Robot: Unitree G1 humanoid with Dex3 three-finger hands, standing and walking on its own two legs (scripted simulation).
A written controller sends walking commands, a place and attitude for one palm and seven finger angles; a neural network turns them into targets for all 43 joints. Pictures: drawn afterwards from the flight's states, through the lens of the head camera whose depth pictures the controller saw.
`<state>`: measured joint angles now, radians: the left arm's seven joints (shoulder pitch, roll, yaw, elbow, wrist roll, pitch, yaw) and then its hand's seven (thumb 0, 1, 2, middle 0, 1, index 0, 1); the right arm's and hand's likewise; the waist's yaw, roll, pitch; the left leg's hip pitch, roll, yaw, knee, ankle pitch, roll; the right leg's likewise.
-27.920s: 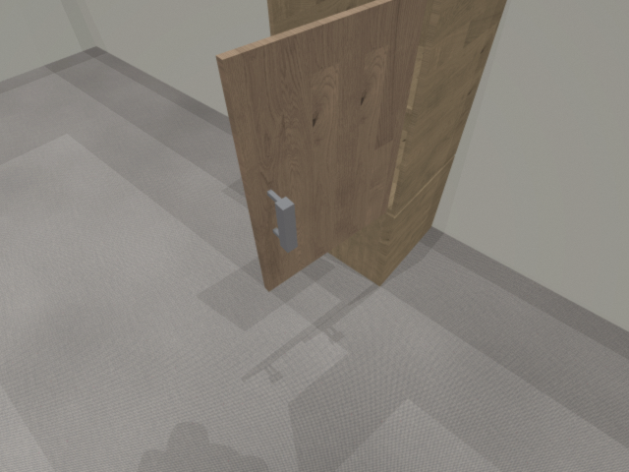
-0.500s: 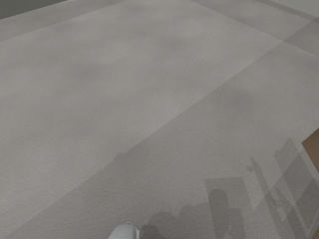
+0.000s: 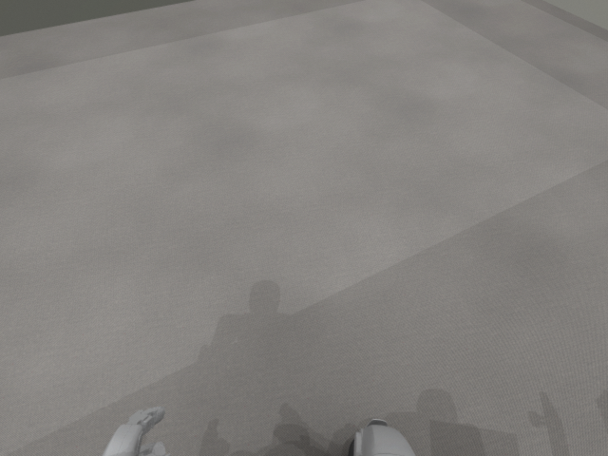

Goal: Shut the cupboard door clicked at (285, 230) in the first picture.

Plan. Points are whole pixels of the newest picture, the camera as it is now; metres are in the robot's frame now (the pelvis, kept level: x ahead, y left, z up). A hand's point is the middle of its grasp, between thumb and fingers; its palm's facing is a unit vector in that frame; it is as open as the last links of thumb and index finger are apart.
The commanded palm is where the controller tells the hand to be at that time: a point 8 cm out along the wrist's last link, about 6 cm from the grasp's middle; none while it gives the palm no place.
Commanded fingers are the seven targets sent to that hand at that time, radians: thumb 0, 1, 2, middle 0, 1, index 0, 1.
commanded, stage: walk to a spot facing it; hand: left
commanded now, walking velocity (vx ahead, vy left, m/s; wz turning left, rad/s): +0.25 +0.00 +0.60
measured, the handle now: out of the picture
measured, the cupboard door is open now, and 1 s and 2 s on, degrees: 52 52 52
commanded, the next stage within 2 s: turn to face it in 0.42 s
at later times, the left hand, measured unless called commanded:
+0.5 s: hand out of the picture +0.11 +0.18 -0.19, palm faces +0.38 -0.90 -0.22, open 7.3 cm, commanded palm none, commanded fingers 0.00 0.90 0.90 -0.20 -0.30 -0.20 -0.30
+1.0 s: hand (199, 409) +0.21 +0.18 -0.18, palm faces +0.26 -0.94 -0.20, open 7.4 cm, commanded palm none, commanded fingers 0.00 0.90 0.90 -0.20 -0.30 -0.20 -0.30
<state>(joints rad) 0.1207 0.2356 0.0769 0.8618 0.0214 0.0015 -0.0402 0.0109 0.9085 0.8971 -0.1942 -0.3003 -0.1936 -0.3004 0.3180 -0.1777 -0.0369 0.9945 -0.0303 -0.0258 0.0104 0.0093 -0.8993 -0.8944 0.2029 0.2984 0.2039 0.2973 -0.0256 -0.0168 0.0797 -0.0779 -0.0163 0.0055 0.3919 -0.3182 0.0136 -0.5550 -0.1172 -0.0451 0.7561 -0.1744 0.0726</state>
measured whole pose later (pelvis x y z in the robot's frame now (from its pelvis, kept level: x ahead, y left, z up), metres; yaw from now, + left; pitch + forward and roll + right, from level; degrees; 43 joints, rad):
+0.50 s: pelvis +0.16 -0.02 -0.01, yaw +20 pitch +1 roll -1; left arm 0.29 0.22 0.06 0.93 0.02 -0.01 0.01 0.00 0.92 0.90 -0.20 -0.30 -0.20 -0.30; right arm 0.08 -0.23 -0.05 0.87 -0.03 0.04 0.04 0.01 -0.91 -0.90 0.19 0.30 0.20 0.30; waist 0.03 -0.03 0.12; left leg -0.42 0.03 0.12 0.65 -0.25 -0.01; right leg -0.18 -0.16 -0.36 0.60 -0.39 0.03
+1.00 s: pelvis +0.22 -0.01 -0.01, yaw +11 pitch +0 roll -1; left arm 0.28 0.15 0.06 0.96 0.03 0.03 -0.01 0.01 0.91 0.90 -0.20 -0.30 -0.20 -0.30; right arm 0.15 -0.19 -0.06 0.97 -0.01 0.06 -0.02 0.01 -0.90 -0.89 0.20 0.30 0.20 0.30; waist 0.04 0.04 0.07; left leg -0.37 0.07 0.10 0.89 -0.51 -0.02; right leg -0.29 0.00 -0.05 0.60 -0.33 -0.02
